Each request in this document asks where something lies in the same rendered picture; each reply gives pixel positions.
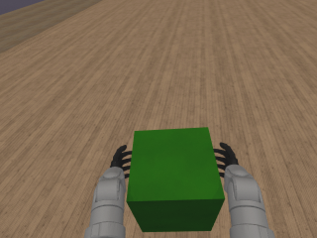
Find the right robot forearm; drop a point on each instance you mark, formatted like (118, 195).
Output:
(246, 205)

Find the left robot forearm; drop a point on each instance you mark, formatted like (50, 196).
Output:
(108, 206)

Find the right robot hand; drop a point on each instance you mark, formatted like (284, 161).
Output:
(230, 157)

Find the left robot hand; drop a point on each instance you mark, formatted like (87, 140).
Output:
(118, 162)

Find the carton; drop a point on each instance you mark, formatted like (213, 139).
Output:
(174, 182)

